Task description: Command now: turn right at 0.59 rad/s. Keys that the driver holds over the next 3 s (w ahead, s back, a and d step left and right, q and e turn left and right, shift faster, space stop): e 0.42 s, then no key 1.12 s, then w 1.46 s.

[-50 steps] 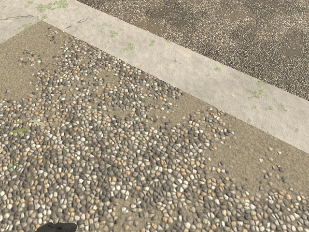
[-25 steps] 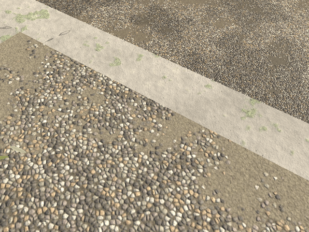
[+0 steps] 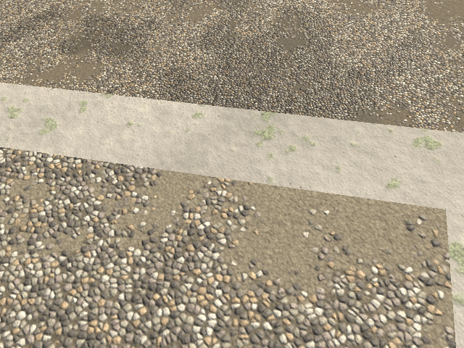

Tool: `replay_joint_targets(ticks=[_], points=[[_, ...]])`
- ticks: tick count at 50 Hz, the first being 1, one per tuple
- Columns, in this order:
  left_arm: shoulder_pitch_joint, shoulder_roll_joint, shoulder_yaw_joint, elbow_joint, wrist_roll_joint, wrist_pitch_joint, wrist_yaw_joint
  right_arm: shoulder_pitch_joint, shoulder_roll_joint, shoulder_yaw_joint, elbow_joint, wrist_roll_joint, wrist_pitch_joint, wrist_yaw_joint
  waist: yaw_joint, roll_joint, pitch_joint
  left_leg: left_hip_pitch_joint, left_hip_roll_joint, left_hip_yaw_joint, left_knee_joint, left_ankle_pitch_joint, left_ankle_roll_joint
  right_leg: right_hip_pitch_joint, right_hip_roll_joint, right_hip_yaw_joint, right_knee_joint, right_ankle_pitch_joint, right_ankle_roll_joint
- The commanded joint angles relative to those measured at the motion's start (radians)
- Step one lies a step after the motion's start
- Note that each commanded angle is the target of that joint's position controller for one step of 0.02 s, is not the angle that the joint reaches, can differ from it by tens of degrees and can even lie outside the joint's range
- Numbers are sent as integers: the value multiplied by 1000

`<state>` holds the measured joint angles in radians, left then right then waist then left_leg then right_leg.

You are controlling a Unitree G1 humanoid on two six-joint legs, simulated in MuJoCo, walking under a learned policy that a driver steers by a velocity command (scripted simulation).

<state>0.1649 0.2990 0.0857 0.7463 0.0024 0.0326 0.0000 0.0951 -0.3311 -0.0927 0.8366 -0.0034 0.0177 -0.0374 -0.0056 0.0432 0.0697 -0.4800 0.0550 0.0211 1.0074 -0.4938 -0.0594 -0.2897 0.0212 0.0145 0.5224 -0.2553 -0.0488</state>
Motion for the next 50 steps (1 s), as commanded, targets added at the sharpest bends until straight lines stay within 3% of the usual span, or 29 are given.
replay_joint_targets(ticks=[1, 3, 7, 11, 14, 16, 18, 19, 20, 21, 22, 23, 25, 27, 29, 32, 34, 36, 37, 38, 39, 40, 41, 42, 43, 45, 50], points=[[-48, 164, 35, -73, -15, -31, 21, -25, -111, -33, -65, -8, -11, -18, -3, -170, -128, -161, -5, -85, 123, 87, 0, 173, -244, 293, -205, 378, -174], [-30, 156, 30, -73, -9, -29, 29, -4, -94, -32, -65, -3, -18, -14, -8, -165, -155, -131, -29, -85, 109, 142, -8, 177, -225, 286, -203, 393, -180], [-3, 177, 33, -69, -14, -25, 38, -37, -69, -23, -85, 2, -24, -10, 13, -172, -138, -127, -48, -103, -81, 175, -27, 210, -210, 330, -195, 310, -178], [-12, 197, 38, -76, -12, -19, 36, -52, -70, -18, -96, 6, -31, 1, 27, -188, -119, -38, -68, -117, -225, 164, -34, 154, -195, 393, -188, 224, -183], [-26, 201, 38, -83, -13, -11, 29, -43, -78, -18, -101, 11, -44, 11, 29, -193, -127, 32, -86, -122, -303, 135, -25, 139, -189, 454, -161, 276, -185], [-39, 200, 37, -90, -17, -5, 27, -25, -82, -18, -102, 14, -53, 20, 23, -197, -139, 80, -96, -123, -375, 131, -14, 152, -181, 496, -134, 341, -177], [-66, 194, 33, -100, -26, 4, 31, 25, -83, -20, -91, 16, -62, 29, -12, -195, -152, 177, -99, -112, -535, 219, 4, 148, -149, 512, -92, 376, -146], [-75, 184, 29, -106, -32, 8, 36, 60, -91, -24, -80, 14, -65, 31, -34, -184, -155, 266, -80, -104, -657, 348, 19, 113, -115, 495, -61, 327, -109], [-42, 146, 18, -110, -27, 9, 38, 85, -142, -35, -78, 1, -61, 27, -20, -95, -188, 395, 55, -201, -686, 452, 67, 20, -59, 432, 40, 140, -56], [34, 100, 10, -112, -23, 3, 34, 37, -218, -45, -94, -16, -47, 19, 58, 173, -171, 475, 250, -415, -683, 705, 193, -171, 111, 233, 232, -262, 9], [25, 180, 33, -109, -18, -7, 34, 51, -180, -36, -103, -40, -47, 22, 19, 202, -160, 409, 361, -538, -701, 756, 332, -245, 111, 175, 457, -429, 56], [42, 229, 52, -93, -16, -7, 34, 15, -133, -19, -118, -30, -49, 21, 34, 118, -138, 378, 335, -469, -693, 716, 339, -248, 66, 181, 586, -370, 79], [55, 192, 51, -58, -16, 11, 42, -36, -89, -5, -126, -3, -46, 18, 41, 75, -97, 359, 216, -314, -679, 604, 265, -261, 56, 168, 659, -261, 113], [40, 142, 35, -63, -20, 18, 39, -17, -87, 3, -113, 3, -41, 15, 24, 91, -81, 352, 177, -246, -683, 640, 269, -251, 62, 142, 643, -212, 134], [3, 114, 21, -81, -24, 13, 39, 15, -91, 4, -100, -1, -35, 12, -2, 119, -94, 404, 167, -216, -681, 651, 279, -238, 45, 109, 519, -195, 144], [-24, 79, -3, -92, -12, 8, 33, 10, -116, 2, -92, 1, -26, 14, -19, 145, -121, 399, 171, -188, -669, 670, 278, -101, -9, 48, 279, -197, 145], [-20, 92, -3, -85, -15, 5, 27, 31, -139, -2, -79, 8, -18, 20, -32, 160, -123, 383, 178, -195, -658, 692, 278, -22, -7, 3, 147, -156, 139], [43, 95, 1, -52, -14, 4, 21, 23, -133, 5, -70, 23, -15, 24, 5, 137, -118, 345, 163, -182, -622, 672, 250, 101, 6, -28, -91, 30, 107], [55, 108, 4, -44, -9, 4, 20, 59, -114, 14, -53, 28, -19, 26, 12, 110, -110, 303, 145, -172, -609, 620, 206, 183, 0, -10, -215, 140, 78], [63, 152, 10, -50, -4, 5, 26, 93, -86, 26, -46, 10, -32, 32, -3, 28, -146, 228, 113, -141, -567, 505, 133, 307, -90, 100, -204, 303, 43], [59, 221, 19, -62, 5, 13, 37, 129, -35, 44, -54, -33, -48, 44, -50, -196, -184, 144, 19, -48, -467, 222, 57, 370, -249, 258, -140, 567, -37], [5, 139, -7, -55, 18, 5, 23, 77, -24, 48, -63, -23, -48, 37, -36, -234, -174, 220, 7, -39, -523, 123, 22, 196, -280, 272, -160, 403, -128], [-45, 96, -18, -64, 19, -8, 11, 47, -60, 43, -56, -18, -44, 32, -36, -173, -128, 263, 10, -35, -545, 218, 7, 157, -207, 226, -173, 239, -103], [-36, 88, -19, -48, 23, -18, 9, 24, -63, 42, -51, -18, -41, 29, -20, -173, -118, 268, 3, -30, -555, 299, 3, 153, -157, 193, -171, 155, -58], [-21, 106, -18, -41, 23, -26, 7, 32, -76, 39, -40, -13, -34, 24, -11, -179, -92, 274, 4, -30, -555, 330, 0, 128, -133, 178, -177, 135, -35], [-4, 107, -22, -21, 15, -36, 8, 57, -82, 39, -25, -11, -29, 19, -19, -155, -60, 286, 11, -37, -570, 353, -3, 103, -121, 172, -175, 147, -15], [2, 92, -27, 8, 11, -35, 15, 80, -78, 40, 24, -8, -35, 16, -11, -95, -61, 297, 14, -35, -593, 382, -7, 120, -101, 150, -155, 191, -13]])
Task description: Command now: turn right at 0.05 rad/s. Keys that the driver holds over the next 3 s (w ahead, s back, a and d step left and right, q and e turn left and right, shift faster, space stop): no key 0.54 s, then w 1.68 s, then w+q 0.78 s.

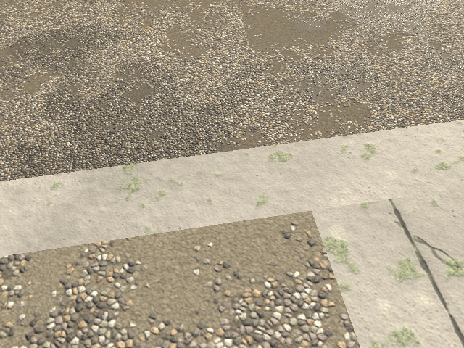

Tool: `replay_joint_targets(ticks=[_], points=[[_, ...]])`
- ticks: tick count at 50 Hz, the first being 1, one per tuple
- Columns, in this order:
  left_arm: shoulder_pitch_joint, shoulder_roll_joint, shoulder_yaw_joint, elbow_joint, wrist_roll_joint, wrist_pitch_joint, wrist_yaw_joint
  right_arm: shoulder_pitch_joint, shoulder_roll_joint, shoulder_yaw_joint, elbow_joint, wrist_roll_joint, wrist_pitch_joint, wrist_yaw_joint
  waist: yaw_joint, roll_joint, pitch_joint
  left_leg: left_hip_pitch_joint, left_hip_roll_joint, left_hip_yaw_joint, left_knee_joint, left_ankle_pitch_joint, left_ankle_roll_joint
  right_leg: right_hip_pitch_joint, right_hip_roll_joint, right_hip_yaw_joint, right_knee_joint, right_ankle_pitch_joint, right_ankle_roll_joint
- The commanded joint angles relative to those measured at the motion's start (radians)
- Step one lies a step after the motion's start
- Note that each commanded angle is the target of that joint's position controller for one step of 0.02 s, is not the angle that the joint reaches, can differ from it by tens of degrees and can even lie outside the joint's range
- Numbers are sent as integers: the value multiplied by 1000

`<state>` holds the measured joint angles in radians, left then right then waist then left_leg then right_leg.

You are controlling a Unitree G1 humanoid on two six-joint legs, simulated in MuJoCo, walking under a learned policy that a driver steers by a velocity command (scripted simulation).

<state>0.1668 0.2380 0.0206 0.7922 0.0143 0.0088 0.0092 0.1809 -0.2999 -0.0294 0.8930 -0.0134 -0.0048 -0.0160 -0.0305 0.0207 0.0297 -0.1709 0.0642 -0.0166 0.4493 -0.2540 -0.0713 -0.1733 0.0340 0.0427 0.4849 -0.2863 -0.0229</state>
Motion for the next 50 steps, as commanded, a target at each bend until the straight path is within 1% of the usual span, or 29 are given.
replay_joint_targets(ticks=[1, 6, 14, 27, 28, 29, 30, 31, 32, 33, 34, 35, 36, 37, 38, 39, 40, 41, 42, 43, 44, 45, 46, 47, 48, 50], points=[[-2, 152, 37, -32, -2, -10, 6, -4, -110, -24, -24, 2, -12, -6, 14, -63, -21, -10, 6, 3, -38, 145, 3, 6, -111, 119, -115, 228, -39], [-3, 145, 36, 5, -5, -9, 6, 7, -113, -24, 14, 4, -11, -13, 13, -38, -28, 5, 7, 6, -46, 161, 1, 14, -95, 100, -107, 260, -38], [10, 142, 35, 73, -9, -8, 9, 23, -113, -22, 62, 8, -8, -22, 12, -30, -30, 13, 3, 14, -45, 167, 8, 11, -72, 69, -97, 270, -28], [40, 135, 25, 166, -13, -7, 18, 54, -88, -13, 114, 10, -2, -29, 16, -24, -6, -1, -10, 23, -42, 152, 19, -9, -51, 38, -90, 229, -11], [55, 133, 25, 178, -14, -6, 20, 72, -77, -11, 125, 11, 0, -30, 16, -32, -25, 2, -27, 42, -33, 63, 21, -2, -44, 33, -100, 119, -15], [60, 145, 30, 183, -21, -2, 23, 73, -71, -11, 128, 17, 2, -31, 22, -47, -12, -25, -54, 70, 3, -73, 29, -16, -39, 40, -111, -80, -31], [68, 165, 37, 184, -27, 0, 24, 60, -66, -11, 121, 21, 1, -32, 33, -71, 19, -74, -74, 91, 51, -194, 41, -49, -55, 74, -137, -298, -56], [79, 181, 42, 182, -29, -3, 24, 41, -58, -9, 108, 22, -5, -32, 44, -106, 64, -139, -84, 99, 105, -258, 50, -83, -101, 144, -183, -453, -88], [107, 201, 49, 185, -31, -11, 22, 20, -44, -6, 92, 23, -17, -29, 58, -157, 97, -203, -89, 102, 182, -256, 60, -88, -170, 246, -241, -551, -128], [131, 223, 57, 191, -33, -21, 20, 12, -25, -1, 79, 29, -32, -22, 64, -210, 114, -233, -77, 87, 266, -226, 75, -97, -246, 360, -291, -597, -175], [131, 224, 60, 190, -35, -33, 19, 11, -22, -1, 73, 36, -48, -13, 60, -221, 135, -249, -49, 49, 315, -218, 97, -122, -294, 431, -317, -583, -206], [107, 210, 58, 182, -36, -43, 18, 26, -25, -3, 73, 42, -63, -3, 42, -217, 143, -255, -30, 29, 318, -234, 120, -121, -310, 440, -314, -533, -212], [68, 197, 55, 168, -43, -48, 16, 57, -21, -3, 79, 46, -76, 6, 12, -207, 139, -211, -21, 28, 238, -241, 145, -130, -299, 400, -290, -473, -196], [-1, 185, 51, 147, -53, -47, 14, 136, -20, -7, 110, 46, -86, 13, -40, -179, 124, -56, -31, 49, 80, -165, 165, -198, -249, 308, -245, -397, -156], [-45, 159, 45, 127, -50, -47, 12, 228, -36, -18, 157, 37, -90, 15, -76, -119, 100, 107, -53, 42, -9, -57, 158, -275, -169, 197, -137, -276, -111], [-58, 90, 25, 111, -34, -55, 6, 342, -94, -36, 187, 25, -90, 14, -101, 74, 33, 254, 96, -187, -116, -116, 180, -372, -62, 37, 169, -153, -44], [-78, 77, 25, 58, -36, -74, 12, 433, -224, -63, 196, 22, -97, 30, -109, 322, 9, 327, 310, -623, -285, -244, 311, -548, 40, -47, 424, -259, -4], [-63, 125, 37, 67, -55, -89, 10, 367, -159, -40, 180, 10, -109, 34, -64, 196, 53, 280, 352, -702, -306, -309, 348, -613, -17, 45, 599, -285, -16], [-30, 128, 38, 83, -67, -100, 0, 298, -101, -26, 155, 16, -117, 32, -29, 125, 110, 266, 319, -590, -295, -272, 321, -664, -65, 63, 661, -182, -35], [-7, 123, 39, 104, -62, -107, -6, 262, -84, -22, 138, 20, -120, 34, -15, 95, 107, 270, 263, -470, -295, -203, 282, -667, -97, 41, 660, -89, -47], [-27, 133, 46, 103, -52, -112, -8, 246, -77, -19, 130, 22, -118, 37, -13, 74, 112, 282, 236, -386, -299, -79, 255, -682, -120, 26, 627, -18, -49], [-49, 136, 51, 99, -42, -114, -15, 256, -46, -9, 130, 17, -112, 37, -17, 77, 97, 279, 197, -292, -298, 75, 230, -649, -138, 9, 586, 36, -45], [-55, 119, 51, 99, -37, -114, -22, 285, -26, -3, 136, 13, -104, 33, -21, 94, 76, 283, 170, -225, -293, 205, 222, -620, -137, -16, 554, 68, -35], [-69, 94, 47, 94, -34, -111, -28, 312, -25, -2, 142, 11, -97, 28, -27, 94, 60, 289, 156, -181, -289, 304, 225, -609, -132, -38, 525, 93, -21], [-97, 75, 42, 82, -34, -107, -32, 326, -34, -3, 142, 11, -91, 21, -32, 84, 59, 283, 149, -149, -292, 357, 231, -606, -127, -54, 479, 116, -7], [-189, 45, 29, 42, -35, -104, -35, 319, -57, -6, 131, 9, -81, 7, -42, 63, 81, 222, 133, -104, -319, 370, 235, -569, -111, -76, 332, 180, 16]])
Over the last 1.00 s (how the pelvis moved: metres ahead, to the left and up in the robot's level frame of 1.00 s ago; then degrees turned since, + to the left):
0.01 -0.02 0.00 -21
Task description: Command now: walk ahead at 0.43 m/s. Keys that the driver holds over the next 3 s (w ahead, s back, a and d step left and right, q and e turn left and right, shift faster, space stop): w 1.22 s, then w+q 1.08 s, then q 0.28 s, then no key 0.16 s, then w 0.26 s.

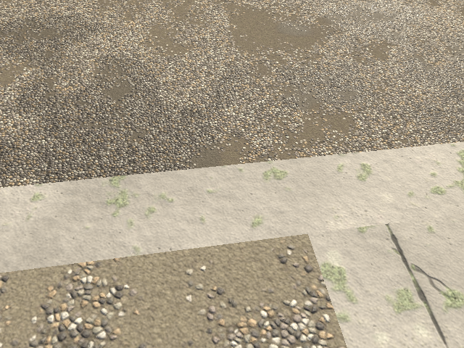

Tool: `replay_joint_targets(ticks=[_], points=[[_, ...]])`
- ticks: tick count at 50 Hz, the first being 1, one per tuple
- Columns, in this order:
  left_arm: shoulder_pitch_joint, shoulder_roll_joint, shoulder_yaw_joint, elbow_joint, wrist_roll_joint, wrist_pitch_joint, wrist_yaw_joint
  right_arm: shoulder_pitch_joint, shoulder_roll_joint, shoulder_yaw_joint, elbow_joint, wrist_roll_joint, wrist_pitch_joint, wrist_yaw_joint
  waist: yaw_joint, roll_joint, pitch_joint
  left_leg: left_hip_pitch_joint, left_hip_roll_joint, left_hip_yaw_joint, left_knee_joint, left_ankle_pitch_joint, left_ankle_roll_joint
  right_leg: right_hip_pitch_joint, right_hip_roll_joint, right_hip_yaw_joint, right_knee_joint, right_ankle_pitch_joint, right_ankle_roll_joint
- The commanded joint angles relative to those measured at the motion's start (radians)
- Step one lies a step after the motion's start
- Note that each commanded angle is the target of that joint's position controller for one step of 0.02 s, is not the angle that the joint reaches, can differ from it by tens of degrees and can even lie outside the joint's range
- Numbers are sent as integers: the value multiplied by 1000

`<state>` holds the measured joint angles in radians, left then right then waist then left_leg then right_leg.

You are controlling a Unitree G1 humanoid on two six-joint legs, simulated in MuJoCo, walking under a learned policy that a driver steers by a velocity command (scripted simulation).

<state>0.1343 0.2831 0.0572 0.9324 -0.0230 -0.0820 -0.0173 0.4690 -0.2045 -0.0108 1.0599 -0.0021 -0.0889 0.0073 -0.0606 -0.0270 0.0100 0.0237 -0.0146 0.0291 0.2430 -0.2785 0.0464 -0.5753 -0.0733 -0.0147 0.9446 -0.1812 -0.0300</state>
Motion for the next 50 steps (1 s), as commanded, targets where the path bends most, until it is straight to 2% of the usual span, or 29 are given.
replay_joint_targets(ticks=[1, 4, 7, 9, 11, 12, 13, 14, 15, 16, 17, 18, 19, 22, 25, 29, 33, 36, 37, 38, 39, 40, 41, 42, 43, 44, 46, 48, 50], points=[[-200, -10, -14, -116, 1, -13, -10, 31, -164, -26, -41, -2, 5, -21, -20, 113, 111, -10, 202, -130, -128, 379, 115, -127, 11, -32, -206, 117, 29], [-282, 1, -21, -150, -6, -13, -20, 66, -184, -35, -33, 5, 5, -28, -32, 134, 142, -47, 218, -107, -166, 347, 124, -43, 39, -53, -339, 193, 24], [-305, 31, -15, -177, -10, -19, -31, 63, -188, -47, -26, 18, 8, -30, 0, 136, 147, 35, 264, -94, -132, 440, 112, -21, 39, -26, -411, 190, -17], [-231, 76, 5, -167, -8, -22, -32, 32, -209, -58, -38, 14, 16, -31, 62, 156, 70, 93, 279, -74, -19, 745, 91, 102, 76, -41, -416, 147, -53], [48, 145, 48, -83, -11, -15, -18, 4, -207, -59, -55, 3, 34, -31, 202, 162, -109, 25, 225, -27, 310, 957, 49, 462, 117, -63, -419, 136, -105], [230, 205, 66, -43, 1, -7, -6, 9, -176, -44, -81, -12, 34, -30, 255, 64, -240, -220, 176, -14, 615, 650, 25, 779, -64, 151, -390, 63, -165], [293, 251, 71, -17, 14, -5, -13, 148, -7, -2, -86, -2, 13, -16, 158, -228, -401, -563, -37, -55, 977, -188, -33, 1042, -312, 687, -549, -238, -337], [244, 155, 44, -19, 5, -10, -17, 56, -106, -24, -90, 28, -17, -11, 192, -156, -319, -671, -12, -181, 1108, -281, -8, 964, -287, 782, -675, -323, -302], [145, 117, 31, -32, 4, -17, -15, -48, -163, -43, -131, 57, -36, -8, 162, -126, -145, -746, 38, -153, 1130, -205, 11, 812, -263, 623, -696, -251, -260], [62, 95, 24, -49, 9, -25, -17, -100, -170, -45, -141, 55, -45, -15, 126, -22, -74, -701, 94, -135, 1084, -107, 17, 653, -230, 495, -721, -112, -237], [17, 71, 18, -54, 21, -32, -21, -120, -166, -54, -142, 40, -43, -22, 92, 8, -32, -652, 129, -122, 1027, -48, 13, 529, -194, 395, -742, 4, -221], [-3, 47, 10, -50, 32, -37, -23, -95, -151, -58, -137, 32, -30, -24, 54, -9, -31, -584, 158, -130, 995, -15, 12, 455, -161, 322, -769, 50, -211], [-4, 41, 8, -42, 31, -38, -25, -76, -126, -57, -135, 29, -16, -24, 36, -28, -26, -550, 166, -126, 963, -9, 7, 409, -148, 287, -794, 61, -215], [41, 76, 12, -10, 22, -44, -12, -143, -116, -60, -172, 18, 8, -29, 28, -27, 35, -594, 189, -101, 845, 41, -24, 330, -136, 207, -858, 83, -232], [99, 109, 18, 6, 21, -37, 11, -278, -122, -61, -221, 6, 5, -26, 61, -7, 65, -686, 189, -87, 649, 218, -53, 369, -121, 160, -874, 122, -220], [186, 129, 19, 29, 9, -27, 21, -435, -95, -45, -262, 13, -6, -7, 118, -4, 71, -623, 131, -28, 396, 391, -56, 410, -90, 82, -863, 157, -180], [268, 135, 23, 63, 1, -5, 23, -532, -104, -40, -308, 22, -12, 18, 142, -6, 84, -667, 110, -39, 297, 344, -30, 576, -156, 96, -792, 199, -171], [271, 151, 31, 71, 1, 21, 25, -474, -141, -53, -310, 23, -19, 32, 86, -44, 28, -566, 65, -13, 260, 219, 13, 670, -185, 94, -660, 448, -139], [246, 158, 33, 64, 2, 31, 26, -371, -176, -71, -285, 20, -22, 32, 25, -46, -32, -422, 31, 17, 244, 219, 35, 651, -155, 67, -532, 587, -122], [238, 129, 19, 56, 10, 33, 29, -194, -228, -98, -228, 11, -18, 27, -48, -27, -147, -177, 36, 13, 261, 270, 68, 558, -97, 20, -320, 598, -90], [291, 71, -2, 32, 37, 24, 30, -42, -313, -118, -202, -3, -11, 20, -64, 140, -303, 155, 267, -259, 304, 350, 159, 291, -6, -25, 40, 235, -39], [402, -40, -30, 48, 13, 1, 21, 1, -317, -116, -178, 14, -8, 31, -15, 338, -435, 383, 421, -685, 142, 135, 293, -14, 151, 61, 302, -416, -3], [324, 75, -2, 45, -16, -16, 18, -17, -228, -93, -182, 26, -10, 36, -43, 207, -344, 311, 392, -676, 86, -10, 252, -117, 98, 157, 396, -415, -23], [227, 113, 10, 10, -31, -24, 22, -116, -190, -80, -199, 21, -15, 33, -22, 154, -183, 154, 362, -537, 64, 14, 211, -170, 49, 118, 401, -335, -38], [185, 107, 11, 4, -23, -23, 35, -205, -160, -68, -218, 12, -17, 35, 9, 70, -99, 4, 328, -432, 32, 111, 193, -137, 2, 95, 360, -244, -36], [179, 91, 16, 3, -10, -17, 45, -250, -143, -66, -224, -3, -21, 35, 39, 69, -53, -104, 295, -356, 6, 193, 186, -92, -30, 94, 299, -180, -31], [233, 45, 18, 23, 0, 13, 51, -246, -110, -59, -215, -21, -21, 31, 74, 112, -47, -190, 246, -265, -26, 292, 186, -4, -56, 97, 245, -122, -24], [233, 31, 23, 24, 8, 33, 54, -190, -126, -65, -188, -23, -19, 19, 86, 98, -29, -218, 240, -204, -44, 382, 203, -7, -52, 81, 185, -85, -8], [142, 24, 24, -7, 17, 30, 57, -162, -150, -72, -176, -15, -11, -3, 74, 83, 4, -187, 239, -187, -59, 394, 202, -92, -63, 79, 71, 10, 6]])
Over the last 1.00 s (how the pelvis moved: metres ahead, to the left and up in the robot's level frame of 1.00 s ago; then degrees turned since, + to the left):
0.11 0.05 0.01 1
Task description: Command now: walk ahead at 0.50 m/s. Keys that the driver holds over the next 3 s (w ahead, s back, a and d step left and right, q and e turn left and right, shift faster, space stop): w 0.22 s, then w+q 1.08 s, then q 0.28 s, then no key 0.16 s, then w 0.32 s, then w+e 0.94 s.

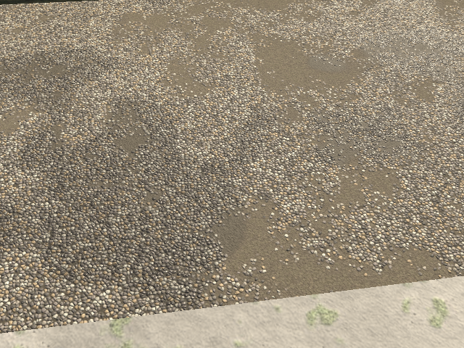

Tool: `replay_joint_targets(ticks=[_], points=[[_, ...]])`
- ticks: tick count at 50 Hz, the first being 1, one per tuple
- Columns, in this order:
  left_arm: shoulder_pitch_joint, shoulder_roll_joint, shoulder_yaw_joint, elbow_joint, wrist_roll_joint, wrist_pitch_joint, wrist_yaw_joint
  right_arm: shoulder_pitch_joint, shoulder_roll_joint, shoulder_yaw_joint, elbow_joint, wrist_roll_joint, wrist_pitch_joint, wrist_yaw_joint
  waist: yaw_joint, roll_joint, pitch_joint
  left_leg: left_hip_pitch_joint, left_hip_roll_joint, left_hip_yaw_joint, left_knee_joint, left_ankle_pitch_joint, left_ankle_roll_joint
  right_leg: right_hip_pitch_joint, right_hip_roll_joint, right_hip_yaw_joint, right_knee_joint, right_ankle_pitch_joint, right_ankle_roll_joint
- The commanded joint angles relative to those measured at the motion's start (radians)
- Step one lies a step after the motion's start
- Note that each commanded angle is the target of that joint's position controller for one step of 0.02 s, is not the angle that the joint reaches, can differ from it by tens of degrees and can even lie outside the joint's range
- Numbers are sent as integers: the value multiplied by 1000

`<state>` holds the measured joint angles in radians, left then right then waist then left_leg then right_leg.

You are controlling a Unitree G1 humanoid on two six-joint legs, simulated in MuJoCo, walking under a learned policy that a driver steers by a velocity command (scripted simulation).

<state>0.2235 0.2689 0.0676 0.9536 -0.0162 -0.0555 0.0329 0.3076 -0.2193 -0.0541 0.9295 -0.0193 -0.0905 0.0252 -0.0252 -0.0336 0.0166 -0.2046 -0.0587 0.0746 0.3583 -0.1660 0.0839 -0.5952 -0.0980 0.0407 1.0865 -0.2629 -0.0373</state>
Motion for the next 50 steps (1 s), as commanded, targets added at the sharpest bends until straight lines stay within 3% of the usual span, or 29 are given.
replay_joint_targets(ticks=[1, 7, 12, 14, 15, 16, 17, 18, 19, 20, 21, 22, 24, 26, 27, 28, 30, 34, 37, 38, 39, 40, 41, 42, 43, 44, 46, 48, 50], points=[[18, 31, 13, -38, 14, 0, 7, 23, -135, -29, -38, 1, -7, -27, 29, 89, 7, 61, 283, -224, -172, 304, 159, -95, -38, 26, -126, 138, 18], [-126, -4, -3, -66, 13, 3, -17, 134, -120, -29, 14, 19, 28, -44, -12, 109, 52, 85, 258, -147, -126, 313, 120, -75, -3, -18, -372, 337, -1], [-227, -17, -15, -105, 5, -3, -45, 200, -133, -34, 38, 34, 53, -52, -32, 89, 86, 142, 306, -185, -48, 337, 132, -40, 36, -44, -449, 203, -29], [-149, 23, 0, -85, 7, -13, -49, 190, -149, -40, 33, 44, 64, -59, 12, 118, 59, 148, 299, -212, 19, 399, 112, 107, 80, -58, -527, 135, -38], [-37, 59, 18, -50, 11, -17, -48, 169, -146, -38, 29, 54, 70, -60, 72, 125, 10, 123, 261, -198, 125, 483, 87, 262, 110, -78, -574, 174, -51], [163, 83, 26, -10, 84, -14, -33, 142, -176, -39, 7, -8, 55, -66, 142, 63, -68, 34, 170, -109, 386, 500, 53, 496, 115, -97, -569, 154, -70], [331, 178, 46, -5, 96, -27, -21, 212, -97, -25, -8, 10, 42, -63, 168, -114, -238, -167, 79, -54, 778, 55, 10, 756, -194, 268, -610, 175, -129], [344, 229, 58, 10, 38, -1, -21, 284, -62, -25, -20, 31, 41, -59, 139, -288, -350, -404, -57, -138, 986, -410, -7, 870, -328, 589, -787, 92, -226], [216, 163, 47, -26, 20, 20, -17, 187, -116, -37, -35, 26, 49, -65, 123, -132, -202, -475, 27, -197, 1026, -329, -3, 734, -290, 467, -794, -37, -196], [129, 83, 26, -55, 38, 23, -16, 104, -110, -38, -63, 29, 53, -59, 109, -63, -106, -488, 61, -168, 1039, -263, -9, 613, -259, 359, -805, -78, -177], [88, 33, 11, -62, 56, 22, -14, 83, -89, -38, -71, 25, 62, -59, 80, -8, -49, -461, 87, -168, 1007, -211, -15, 498, -228, 276, -823, -52, -150], [63, 9, 2, -67, 57, 17, -8, 81, -72, -38, -83, 8, 83, -57, 47, -30, -12, -426, 111, -173, 952, -180, -27, 398, -197, 194, -833, -20, -123], [68, 16, 0, -75, 54, -3, -8, 110, -51, -38, -94, -9, 121, -48, 8, -48, 6, -373, 108, -167, 916, -154, -36, 297, -183, 129, -849, 12, -115], [99, 42, 6, -80, 46, -20, -7, 79, -60, -41, -126, -7, 138, -38, 0, -48, 25, -416, 106, -169, 877, -77, -38, 276, -193, 88, -869, -20, -131], [96, 39, 5, -87, 33, -15, -3, 28, -66, -42, -149, 9, 146, -48, 7, -47, 48, -420, 100, -191, 828, -53, -38, 283, -215, 45, -817, 231, -123], [93, 44, 0, -97, 32, -21, -8, 31, -61, -38, -156, 9, 149, -53, -7, -31, 24, -388, 89, -177, 758, -6, -34, 275, -203, -13, -791, 368, -123], [99, 58, -2, -107, 33, -23, -13, -7, -45, -26, -183, -2, 150, -48, -7, -63, 16, -354, 90, -112, 644, 53, -20, 281, -186, -92, -742, 422, -108], [123, 102, 4, -140, 36, 8, -13, -137, -56, -10, -262, -6, 158, -8, 49, -107, 11, -263, 60, 2, 518, -20, 4, 269, -173, -136, -678, 279, -87], [113, 134, 15, -168, 37, 35, 0, -157, -90, -15, -311, 7, 162, -5, 52, -100, 18, -249, 71, -10, 429, -183, 19, 323, -216, -107, -639, 151, -71], [81, 135, 13, -182, 40, 40, 6, -101, -93, -16, -302, 7, 157, -8, 16, -82, -14, -156, 51, -8, 359, -193, 27, 315, -206, -131, -559, 234, -50], [39, 128, 12, -202, 37, 49, 5, 66, -113, -31, -249, 7, 138, -16, -72, 15, -89, 62, 29, -53, 252, -118, 47, 245, -144, -192, -302, 337, -11], [35, 60, -7, -248, 20, 49, 4, 156, -229, -57, -250, -2, 118, -33, -103, 300, -144, 184, 223, -374, 143, 71, 113, 99, -18, -262, 110, 131, 35], [-74, 64, -3, -357, 22, 70, -2, 115, -285, -68, -274, 56, 127, -27, -93, 413, -192, 258, 339, -780, -33, 60, 241, -230, 170, -119, 273, -278, 81], [-138, 87, -4, -377, 37, 77, 4, 66, -251, -64, -297, 65, 133, -33, -88, 264, -154, 208, 368, -744, -16, -8, 259, -286, 102, -1, 321, -246, 94], [-139, 84, -7, -377, 34, 76, 3, 17, -189, -44, -308, 43, 136, -43, -52, 187, -99, 122, 346, -654, 17, 21, 240, -290, 81, -1, 337, -201, 104], [-94, 67, -10, -361, 34, 80, 7, -55, -121, -16, -325, 26, 137, -59, 20, 114, -32, -63, 294, -517, 61, 252, 209, -190, 71, -1, 274, -137, 125], [-16, 27, -21, -355, 54, 104, 12, -170, -99, 4, -367, 5, 118, -55, 96, 138, -86, -235, 183, -381, 79, 364, 153, 21, 92, -29, 164, -99, 139], [-14, 39, -16, -358, 63, 137, 13, -169, -122, 4, -381, 11, 96, -40, 102, 129, -128, -229, 164, -385, 93, 378, 153, 68, 124, -41, 141, -97, 140], [-62, 42, -22, -374, 60, 155, 9, -150, -129, 4, -386, 20, 91, -37, 78, 116, -150, -152, 146, -412, 94, 231, 132, 49, 117, -18, 45, -100, 135]])
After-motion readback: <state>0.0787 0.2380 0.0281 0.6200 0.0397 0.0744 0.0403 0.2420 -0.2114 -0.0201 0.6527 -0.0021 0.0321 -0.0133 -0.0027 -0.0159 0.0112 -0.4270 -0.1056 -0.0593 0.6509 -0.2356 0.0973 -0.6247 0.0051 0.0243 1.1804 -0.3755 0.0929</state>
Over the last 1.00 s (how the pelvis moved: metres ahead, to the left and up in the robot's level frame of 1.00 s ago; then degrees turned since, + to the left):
0.56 0.03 0.00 0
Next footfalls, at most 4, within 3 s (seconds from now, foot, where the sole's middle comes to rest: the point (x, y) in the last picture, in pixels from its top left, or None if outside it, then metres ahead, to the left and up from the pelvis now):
0.32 right None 0.33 -0.15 -0.78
0.78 left None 0.40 0.08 -0.78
1.20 right None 0.45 -0.07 -0.78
1.56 left None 0.38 0.18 -0.78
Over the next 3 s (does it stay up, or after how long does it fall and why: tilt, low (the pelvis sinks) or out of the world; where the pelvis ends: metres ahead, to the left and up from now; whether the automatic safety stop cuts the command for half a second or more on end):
stays up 0.34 0.24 -0.03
